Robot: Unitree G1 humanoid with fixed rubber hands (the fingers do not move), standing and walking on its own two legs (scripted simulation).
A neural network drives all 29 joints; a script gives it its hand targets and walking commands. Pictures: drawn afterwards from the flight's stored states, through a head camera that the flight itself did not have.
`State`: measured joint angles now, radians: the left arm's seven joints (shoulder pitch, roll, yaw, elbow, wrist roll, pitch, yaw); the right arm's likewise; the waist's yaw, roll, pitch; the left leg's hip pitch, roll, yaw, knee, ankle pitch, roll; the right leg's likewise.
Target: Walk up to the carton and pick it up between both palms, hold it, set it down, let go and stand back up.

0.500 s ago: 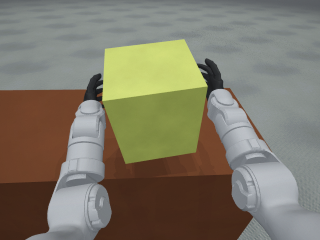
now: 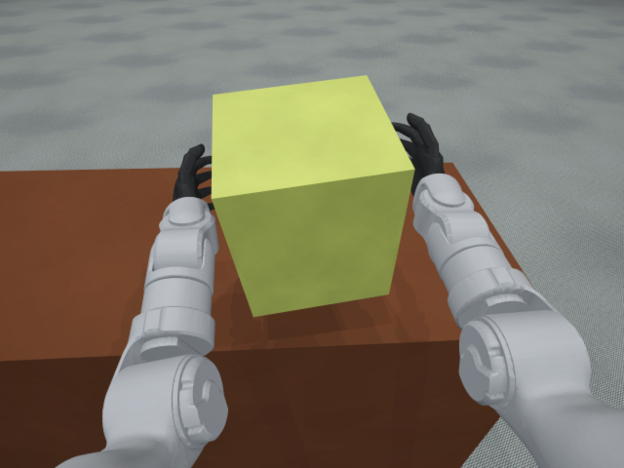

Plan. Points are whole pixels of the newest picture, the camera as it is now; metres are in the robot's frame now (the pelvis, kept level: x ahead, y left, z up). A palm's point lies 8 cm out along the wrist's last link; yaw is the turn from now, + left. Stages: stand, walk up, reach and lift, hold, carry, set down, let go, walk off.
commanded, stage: set down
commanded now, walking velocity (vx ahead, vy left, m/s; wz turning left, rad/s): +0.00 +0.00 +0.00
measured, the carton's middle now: (307, 201) +0.46 +0.01 +0.15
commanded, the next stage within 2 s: none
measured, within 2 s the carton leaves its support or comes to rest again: neither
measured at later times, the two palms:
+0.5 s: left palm (196, 220) +0.41 +0.15 +0.16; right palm (422, 188) +0.43 -0.14 +0.19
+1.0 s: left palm (205, 227) +0.43 +0.15 +0.13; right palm (414, 199) +0.45 -0.15 +0.15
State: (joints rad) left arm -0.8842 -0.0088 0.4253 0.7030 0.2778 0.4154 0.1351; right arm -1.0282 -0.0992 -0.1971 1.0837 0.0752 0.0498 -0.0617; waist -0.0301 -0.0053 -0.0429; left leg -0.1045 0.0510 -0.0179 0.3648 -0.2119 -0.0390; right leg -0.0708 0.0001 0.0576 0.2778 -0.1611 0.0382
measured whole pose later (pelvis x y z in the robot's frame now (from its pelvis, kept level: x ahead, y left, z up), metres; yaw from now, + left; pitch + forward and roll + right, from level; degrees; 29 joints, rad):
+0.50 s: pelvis +0.00 +0.00 +0.00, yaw +0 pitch -2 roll -1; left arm -0.88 -0.05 0.50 0.77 0.28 0.35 0.15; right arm -1.02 -0.11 -0.29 1.13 -0.05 0.03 0.02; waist 0.00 0.01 -0.04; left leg -0.11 0.05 -0.02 0.36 -0.21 -0.04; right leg -0.09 0.00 0.06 0.28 -0.16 0.04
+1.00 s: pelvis +0.01 +0.00 +0.00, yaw +0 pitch +3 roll -1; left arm -0.88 -0.08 0.53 0.78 0.28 0.28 0.17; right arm -1.02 -0.11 -0.35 1.14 -0.14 -0.01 0.04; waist 0.01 0.03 -0.04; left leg -0.20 0.05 -0.01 0.35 -0.21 -0.04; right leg -0.17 0.00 0.06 0.28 -0.17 0.03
